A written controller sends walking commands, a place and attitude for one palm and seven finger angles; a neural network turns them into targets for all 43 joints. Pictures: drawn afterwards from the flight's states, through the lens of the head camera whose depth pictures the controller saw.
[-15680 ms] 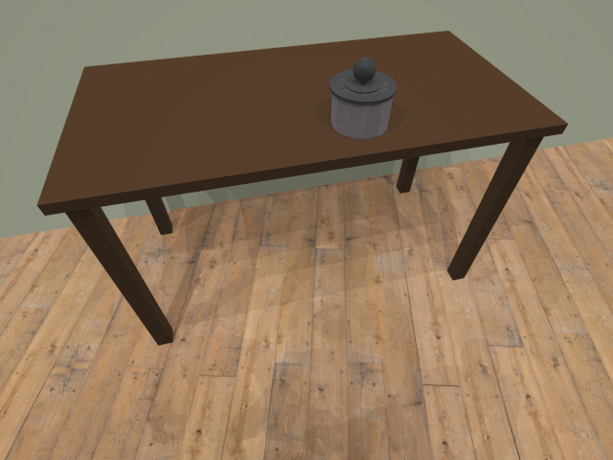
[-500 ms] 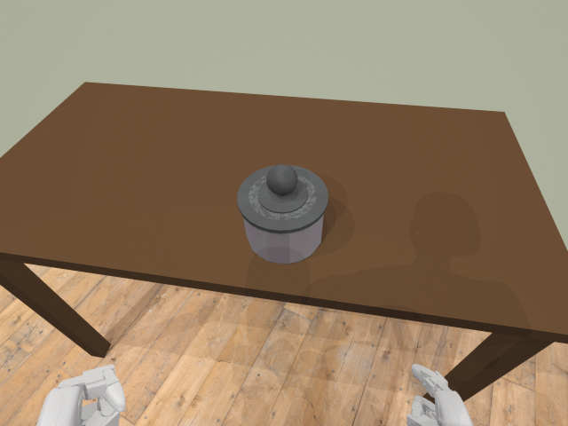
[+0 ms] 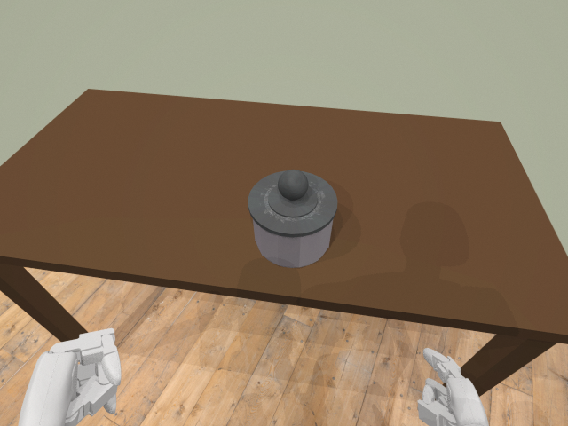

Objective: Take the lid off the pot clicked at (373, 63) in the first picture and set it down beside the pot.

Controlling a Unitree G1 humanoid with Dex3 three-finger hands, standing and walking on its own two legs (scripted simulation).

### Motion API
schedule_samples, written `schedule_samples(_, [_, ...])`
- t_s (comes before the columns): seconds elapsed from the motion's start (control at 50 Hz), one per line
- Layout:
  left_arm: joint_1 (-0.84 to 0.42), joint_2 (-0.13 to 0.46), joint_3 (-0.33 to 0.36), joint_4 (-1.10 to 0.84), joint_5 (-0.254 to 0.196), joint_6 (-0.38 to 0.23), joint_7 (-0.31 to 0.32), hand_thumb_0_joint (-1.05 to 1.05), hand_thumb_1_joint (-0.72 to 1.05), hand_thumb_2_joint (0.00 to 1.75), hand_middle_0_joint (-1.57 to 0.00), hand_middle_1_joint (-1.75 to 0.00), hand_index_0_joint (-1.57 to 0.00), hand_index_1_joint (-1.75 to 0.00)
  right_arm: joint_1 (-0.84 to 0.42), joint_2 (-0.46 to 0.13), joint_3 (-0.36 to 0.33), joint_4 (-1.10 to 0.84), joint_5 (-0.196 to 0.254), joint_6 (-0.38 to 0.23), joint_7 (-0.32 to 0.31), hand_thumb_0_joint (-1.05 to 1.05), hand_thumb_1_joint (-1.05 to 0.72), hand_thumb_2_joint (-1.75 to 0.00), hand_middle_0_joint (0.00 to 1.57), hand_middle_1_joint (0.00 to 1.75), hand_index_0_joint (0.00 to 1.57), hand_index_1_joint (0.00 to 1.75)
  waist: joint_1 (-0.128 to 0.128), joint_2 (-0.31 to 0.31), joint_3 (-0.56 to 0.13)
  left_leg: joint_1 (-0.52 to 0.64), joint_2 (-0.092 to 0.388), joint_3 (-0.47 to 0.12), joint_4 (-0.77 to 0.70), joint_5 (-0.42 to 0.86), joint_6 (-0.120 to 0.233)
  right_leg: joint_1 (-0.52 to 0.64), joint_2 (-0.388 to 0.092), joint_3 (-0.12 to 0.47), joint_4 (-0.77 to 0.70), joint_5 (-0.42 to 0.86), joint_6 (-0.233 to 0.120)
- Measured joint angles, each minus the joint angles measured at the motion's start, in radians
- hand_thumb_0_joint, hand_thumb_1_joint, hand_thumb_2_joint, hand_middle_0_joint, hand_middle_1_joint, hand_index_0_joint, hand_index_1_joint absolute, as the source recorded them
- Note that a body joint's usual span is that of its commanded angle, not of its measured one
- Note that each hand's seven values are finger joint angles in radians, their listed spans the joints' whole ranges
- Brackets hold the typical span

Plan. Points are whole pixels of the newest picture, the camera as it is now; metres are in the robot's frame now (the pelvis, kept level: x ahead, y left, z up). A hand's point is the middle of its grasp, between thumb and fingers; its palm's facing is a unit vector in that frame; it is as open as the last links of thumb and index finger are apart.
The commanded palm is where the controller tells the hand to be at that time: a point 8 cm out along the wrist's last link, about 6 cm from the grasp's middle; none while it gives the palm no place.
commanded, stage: raise the hand higher, near the body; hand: left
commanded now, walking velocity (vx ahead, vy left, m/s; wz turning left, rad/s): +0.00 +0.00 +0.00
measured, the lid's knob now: (293, 184) +0.47 +0.04 +0.08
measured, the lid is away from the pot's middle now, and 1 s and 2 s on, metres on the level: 0.00 0.00 0.00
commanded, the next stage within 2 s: reach forward and open the fingers in 0.22 s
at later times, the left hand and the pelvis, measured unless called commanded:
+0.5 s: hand (78, 356) +0.16 +0.26 +0.09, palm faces +0.01 -0.31 -0.95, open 2.9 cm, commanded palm +0.14 +0.27 +0.14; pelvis -0.02 +0.01 -0.01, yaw -1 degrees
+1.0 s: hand (82, 316) +0.19 +0.25 +0.12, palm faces -0.22 -0.02 -0.97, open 6.6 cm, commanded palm +0.18 +0.25 +0.19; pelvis -0.04 -0.01 +0.00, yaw +1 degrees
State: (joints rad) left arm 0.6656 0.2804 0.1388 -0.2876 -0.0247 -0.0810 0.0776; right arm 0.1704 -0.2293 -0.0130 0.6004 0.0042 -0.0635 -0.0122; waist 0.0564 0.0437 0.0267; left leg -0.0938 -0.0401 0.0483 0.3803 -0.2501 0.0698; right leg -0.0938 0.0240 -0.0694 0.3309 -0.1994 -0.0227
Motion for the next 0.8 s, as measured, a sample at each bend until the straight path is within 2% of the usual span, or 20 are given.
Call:
schedule_samples(0.34, [-0.062,0.027,0.061,-0.089,-0.012,-0.022,0.005,0.01,0.89,0.9,-1.3,-1.5,-1.3,-1.5,0.018,0.021,0.031,0.013,0.001,-0.003,0.011,0.01,-0.91,-0.9,0.21,0.3,0.21,0.3,0.009,0.007,0.008,-0.001,-0.007,0.001,0.017,0.001,0.011,0.003,-0.008,0.0,0.008,0.006,0.01])
schedule_samples(0.4, [-0.096,0.105,0.021,-0.138,0.275,0.059,0.03,0.01,0.89,0.9,-1.3,-1.49,-1.29,-1.49,0.034,-0.005,0.039,-0.022,-0.005,0.04,0.021,0.01,-0.91,-0.9,0.21,0.3,0.21,0.3,0.025,0.008,-0.017,-0.054,-0.012,0.008,0.047,-0.006,0.012,-0.063,-0.015,0.005,0.065,-0.011,0.009])
schedule_samples(0.44, [-0.105,0.165,-0.006,-0.165,0.448,0.11,0.024,0.01,0.87,0.9,-1.29,-1.48,-1.28,-1.48,0.025,-0.024,0.037,-0.04,-0.002,0.089,0.036,0.01,-0.91,-0.9,0.21,0.3,0.21,0.3,0.033,0.021,-0.026,-0.085,-0.011,0.018,0.069,-0.012,0.012,-0.101,-0.016,0.013,0.097,-0.022,0.007])
schedule_samples(0.5, [-0.112,0.258,-0.031,-0.177,0.64,0.168,-0.017,0.01,0.82,0.91,-1.27,-1.43,-1.26,-1.43,0.001,-0.048,0.032,-0.057,0.008,0.167,0.049,0.01,-0.91,-0.9,0.21,0.3,0.21,0.3,0.035,0.047,-0.035,-0.117,-0.006,0.03,0.094,-0.02,0.013,-0.136,-0.012,0.024,0.12,-0.023,0.008])
schedule_samples(0.54, [-0.138,0.309,-0.043,-0.157,0.722,0.181,-0.059,0.01,0.78,0.93,-1.25,-1.38,-1.24,-1.38,-0.013,-0.061,0.028,-0.058,0.016,0.198,0.049,0.01,-0.91,-0.9,0.21,0.29,0.21,0.3,0.034,0.064,-0.038,-0.129,-0.004,0.029,0.102,-0.02,0.014,-0.146,-0.011,0.023,0.124,-0.023,0.008])
schedule_samples(0.58, [-0.173,0.345,-0.049,-0.123,0.762,0.177,-0.112,0.0,0.73,0.95,-1.23,-1.32,-1.22,-1.32,-0.024,-0.069,0.025,-0.057,0.025,0.209,0.046,0.01,-0.91,-0.9,0.2,0.29,0.2,0.3,0.03,0.078,-0.04,-0.133,-0.005,0.024,0.102,-0.017,0.014,-0.148,-0.011,0.018,0.123,-0.02,0.008])
schedule_samples(0.62, [-0.215,0.371,-0.056,-0.087,0.769,0.167,-0.174,0.0,0.67,0.97,-1.21,-1.26,-1.2,-1.25,-0.03,-0.076,0.024,-0.055,0.029,0.211,0.038,0.01,-0.91,-0.9,0.2,0.29,0.2,0.3,0.024,0.089,-0.039,-0.13,-0.007,0.015,0.095,-0.01,0.014,-0.142,-0.014,0.01,0.116,-0.017,0.007])
schedule_samples(0.72, [-0.299,0.416,-0.051,-0.048,0.736,0.111,-0.317,0.0,0.52,1.04,-1.16,-1.09,-1.15,-1.09,-0.033,-0.085,0.028,-0.064,0.029,0.195,0.018,0.01,-0.91,-0.9,0.2,0.29,0.2,0.3,0.018,0.103,-0.032,-0.11,-0.01,-0.001,0.063,0.014,0.01,-0.116,-0.015,-0.006,0.081,0.001,0.004])
schedule_samples(0.8, [-0.369,0.434,-0.03,-0.022,0.716,0.05,-0.369,0.0,0.4,1.09,-1.11,-0.95,-1.1,-0.95,-0.035,-0.084,0.031,-0.071,0.029,0.186,0.015,0.01,-0.91,-0.9,0.2,0.29,0.2,0.3,0.021,0.096,-0.012,-0.094,-0.009,-0.008,0.035,0.036,0.005,-0.097,-0.013,-0.012,0.053,0.021,-0.002])
